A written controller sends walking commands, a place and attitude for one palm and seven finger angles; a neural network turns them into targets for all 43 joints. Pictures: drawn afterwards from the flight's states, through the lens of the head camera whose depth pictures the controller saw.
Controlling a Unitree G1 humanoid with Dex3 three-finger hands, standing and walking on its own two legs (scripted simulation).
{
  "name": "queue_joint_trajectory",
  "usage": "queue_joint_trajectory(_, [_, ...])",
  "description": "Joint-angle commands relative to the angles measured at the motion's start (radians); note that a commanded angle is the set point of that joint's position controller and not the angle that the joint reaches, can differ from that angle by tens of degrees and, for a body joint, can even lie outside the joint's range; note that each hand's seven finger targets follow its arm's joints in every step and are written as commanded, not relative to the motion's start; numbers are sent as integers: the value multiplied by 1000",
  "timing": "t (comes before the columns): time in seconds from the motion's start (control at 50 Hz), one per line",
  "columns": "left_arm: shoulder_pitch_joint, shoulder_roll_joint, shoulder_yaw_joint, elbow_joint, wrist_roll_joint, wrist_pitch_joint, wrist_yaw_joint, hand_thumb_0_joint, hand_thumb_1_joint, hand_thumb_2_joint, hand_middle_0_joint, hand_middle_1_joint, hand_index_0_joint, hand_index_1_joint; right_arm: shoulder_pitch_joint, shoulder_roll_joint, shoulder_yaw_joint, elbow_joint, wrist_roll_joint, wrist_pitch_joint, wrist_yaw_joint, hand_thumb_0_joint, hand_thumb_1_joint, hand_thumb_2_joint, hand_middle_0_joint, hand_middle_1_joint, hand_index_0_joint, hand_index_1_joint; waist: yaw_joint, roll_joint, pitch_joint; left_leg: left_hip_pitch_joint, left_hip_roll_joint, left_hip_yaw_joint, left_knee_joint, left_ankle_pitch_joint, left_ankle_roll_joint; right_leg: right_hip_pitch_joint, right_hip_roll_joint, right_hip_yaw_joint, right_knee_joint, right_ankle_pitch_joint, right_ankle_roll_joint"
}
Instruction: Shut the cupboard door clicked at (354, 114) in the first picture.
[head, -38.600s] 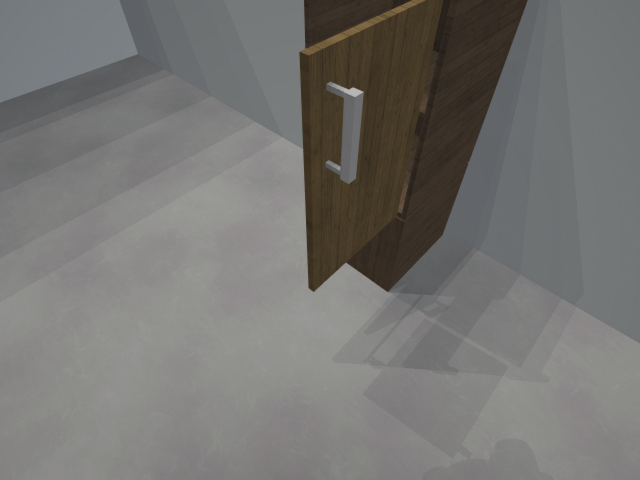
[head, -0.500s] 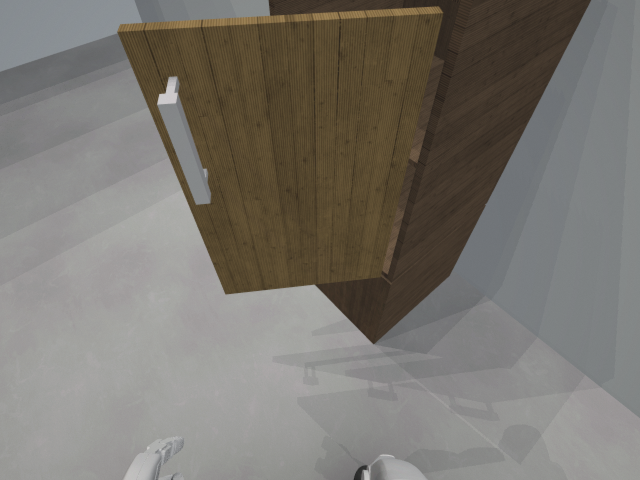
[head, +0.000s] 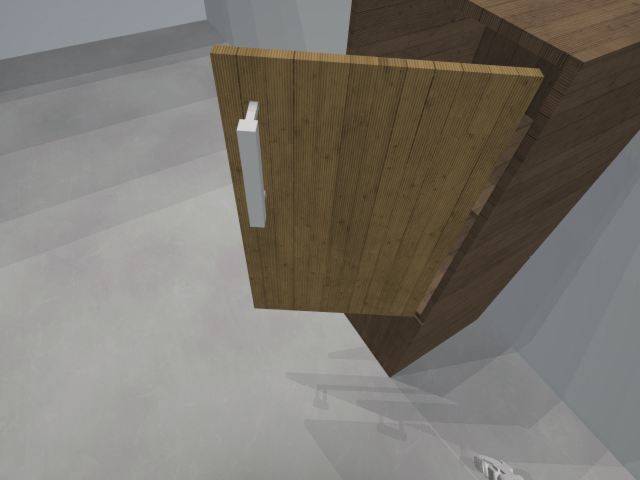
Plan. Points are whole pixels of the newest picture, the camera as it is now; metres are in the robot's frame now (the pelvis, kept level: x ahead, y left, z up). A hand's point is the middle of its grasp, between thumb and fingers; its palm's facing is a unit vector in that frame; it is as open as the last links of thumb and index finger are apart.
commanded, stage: come to a stop and stand still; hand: left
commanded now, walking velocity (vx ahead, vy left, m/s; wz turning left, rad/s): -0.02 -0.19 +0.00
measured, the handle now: (255, 169) +0.46 +0.14 +0.12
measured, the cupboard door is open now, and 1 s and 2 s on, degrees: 56 56 56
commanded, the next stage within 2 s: look again from close up in 0.88 s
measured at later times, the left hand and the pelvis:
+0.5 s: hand out of the picture +0.00 +0.15 -0.16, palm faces -0.03 -0.98 -0.20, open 7.3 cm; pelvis -0.04 -0.03 +0.01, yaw -2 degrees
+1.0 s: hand out of the picture -0.02 +0.16 -0.17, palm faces +0.00 -0.99 -0.17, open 7.4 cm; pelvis -0.03 -0.01 +0.01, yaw -2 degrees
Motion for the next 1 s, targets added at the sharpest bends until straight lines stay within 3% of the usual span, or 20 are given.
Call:
queue_joint_trajectory(0.0, [30, 81, 14, -82, -6, 10, 6, 0, 900, 900, -200, -300, -200, -300, 112, -189, -26, -37, -18, -14, -38, 0, -900, -900, 200, 300, 200, 300, -42, 159, -105, 76, 353, -247, -201, 810, 211, -63, 46, 169, 386, -244, 6])
queue_joint_trajectory(0.02, [45, 85, 20, -68, 0, 15, 3, 0, 900, 900, -200, -300, -200, -300, 99, -182, -21, -35, -19, -19, -46, 0, -900, -900, 200, 300, 200, 300, -32, 202, -109, 121, 326, -228, -177, 879, 197, -106, 53, 194, 440, -198, 10])
queue_joint_trajectory(0.08, [80, 95, 23, -58, -3, 16, -7, 0, 900, 900, -200, -300, -200, -300, 83, -154, -12, -41, -14, -23, -50, 0, -900, -900, 200, 300, 200, 300, -22, 158, -115, 155, 294, -170, -168, 742, 186, -118, 54, 189, 461, -147, 22])
queue_joint_trajectory(0.16, [39, 74, 15, -70, -4, 21, -20, 0, 900, 900, -200, -300, -200, -300, 156, -176, -26, -2, -15, -18, -46, 0, -900, -900, 200, 300, 200, 300, -62, 189, -138, 205, 289, -203, -215, 475, 172, -89, 53, 154, 318, -148, 27])
queue_joint_trajectory(0.18, [28, 68, 10, -74, -3, 19, -23, 0, 900, 900, -200, -300, -200, -300, 152, -168, -26, 3, -16, -18, -44, 0, -900, -900, 200, 300, 200, 300, -61, 197, -99, 158, 291, -199, -227, 411, 169, -54, 45, 141, 246, -160, 20])
queue_joint_trajectory(0.22, [40, 51, 2, -64, -6, 14, -27, 0, 900, 900, -200, -300, -200, -300, 156, -182, -31, 19, -18, -18, -37, 0, -900, -900, 200, 300, 200, 300, -62, 228, -111, 149, 275, -214, -247, 292, 155, 20, 51, 108, 104, -142, 14])
queue_joint_trajectory(0.28, [125, 52, 0, -19, -5, -1, -26, 0, 900, 900, -200, -300, -200, -300, 147, -156, -30, 39, -4, -19, -29, 0, -900, -900, 200, 300, 200, 300, -18, 158, -79, 9, 205, -164, -214, 85, 91, 225, 59, 91, -195, 78, 0])
queue_joint_trajectory(0.3, [149, 73, 1, -4, -2, -11, -20, 0, 900, 900, -200, -300, -200, -300, 156, -120, -22, 39, 4, -19, -23, 0, -900, -900, 200, 300, 200, 300, -14, 69, -79, -50, 137, -118, -168, 13, 40, 289, 5, 177, -301, 70, -21])
queue_joint_trajectory(0.32, [141, 126, 3, 3, 1, -23, -14, 0, 900, 900, -200, -300, -200, -300, 150, -64, -8, 34, 11, -16, -19, 0, -900, -900, 200, 300, 200, 300, -24, -76, -49, -89, 52, -28, -101, -98, -17, 238, -138, 340, -391, -66, -75])
queue_joint_trajectory(0.34, [96, 173, 5, -10, -1, -27, -14, 0, 900, 900, -200, -300, -200, -300, 149, -51, 4, 29, 4, -13, -9, 0, -900, -900, 200, 300, 200, 300, -35, -160, -12, -37, 26, 4, -52, -113, -30, 88, -217, 402, -475, -251, -119])
queue_joint_trajectory(0.36, [55, 182, 2, -24, 1, -27, -17, 0, 900, 900, -200, -300, -200, -300, 166, -62, 1, 34, -4, -15, 1, 0, -900, -900, 200, 300, 200, 300, -46, -117, 14, 25, 18, 6, -25, -84, -25, -9, -217, 388, -481, -311, -131])
queue_joint_trajectory(0.42, [49, 126, -11, 2, -7, -49, -16, 0, 900, 900, -200, -300, -200, -300, 227, -61, 8, 94, -9, -32, 1, 0, -900, -900, 200, 300, 200, 300, -53, -147, 28, 59, 22, -4, -73, 91, -21, 48, -124, 300, -393, -6, -101])
queue_joint_trajectory(0.46, [63, 114, -14, 10, -11, -52, -16, 0, 900, 900, -200, -300, -200, -300, 271, -72, 11, 123, -4, -43, -1, 0, -900, -900, 200, 300, 200, 300, -51, -117, 14, 84, 26, -11, -121, 120, -21, 71, -98, 255, -358, 6, -77])
queue_joint_trajectory(0.5, [70, 98, -11, 15, -9, -47, -10, 0, 900, 900, -200, -300, -200, -300, 285, -74, 12, 137, -4, -41, -4, 0, -900, -900, 200, 300, 200, 300, -46, -98, 62, 78, 37, -15, -128, 116, -21, 50, -89, 250, -359, -24, -73])
queue_joint_trajectory(0.54, [80, 99, -11, 27, -11, -40, -9, 0, 900, 900, -200, -300, -200, -300, 294, -70, 17, 149, -3, -44, -9, 0, -900, -900, 200, 300, 200, 300, -41, 14, 50, 86, 40, -31, -151, 168, -17, 71, -75, 229, -320, 23, -62])
queue_joint_trajectory(0.6, [100, 90, -11, 40, -14, -35, -5, 0, 900, 900, -200, -300, -200, -300, 293, -72, 20, 156, 3, -47, -18, 0, -900, -900, 200, 300, 200, 300, -27, 65, 13, 79, 64, -51, -164, 257, -9, 141, -59, 194, -266, 165, -49])
queue_joint_trajectory(0.7, [119, 61, -21, 65, -14, -33, 2, 0, 900, 900, -200, -300, -200, -300, 299, -73, 20, 166, 7, -54, -28, 0, -900, -900, 200, 300, 200, 300, -25, 40, -44, 122, 82, -72, -175, 336, 2, 188, -44, 166, -243, 235, -32])
queue_joint_trajectory(0.94, [141, 38, -34, 87, -9, -30, 3, 0, 900, 900, -200, -300, -200, -300, 259, -61, 16, 169, 9, -48, -30, 0, -900, -900, 200, 300, 200, 300, -32, 17, 3, 134, 82, -80, -222, 244, 7, 156, -39, 163, -287, 171, -12])
queue_joint_trajectory(0.96, [187, 55, -47, 96, 12, -71, 44, 0, 900, 900, -200, -300, -200, -300, 192, -93, 24, 97, 13, -67, -15, 0, -900, -900, 200, 300, 200, 300, -18, 101, 18, 88, 87, -60, -15, 470, -4, 116, -61, 199, -259, 407, -13])
queue_joint_trajectory(0.98, [200, 96, -35, 74, 8, -86, 44, 0, 900, 900, -200, -300, -200, -300, 183, -66, 33, 65, 7, -71, -12, 0, -900, -900, 200, 300, 200, 300, -31, 90, -7, 78, 63, -56, -8, 472, -7, 158, -91, 194, -218, 703, -22])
